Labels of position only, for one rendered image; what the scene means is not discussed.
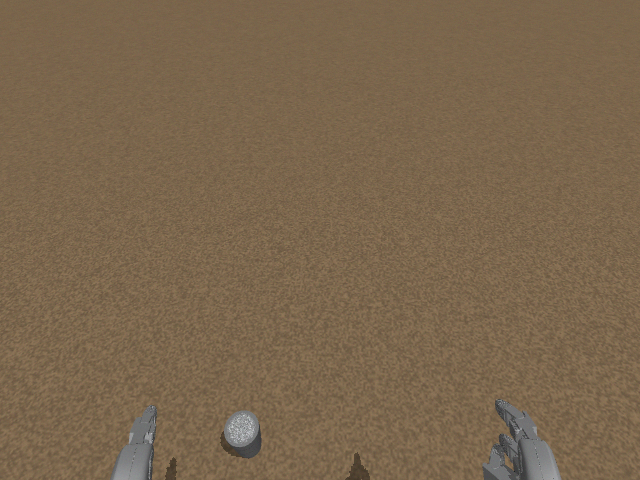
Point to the left robot hand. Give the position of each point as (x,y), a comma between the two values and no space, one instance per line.
(134,461)

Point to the right robot hand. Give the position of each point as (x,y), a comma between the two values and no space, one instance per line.
(532,457)

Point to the cup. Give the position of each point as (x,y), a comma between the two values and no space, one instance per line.
(242,432)

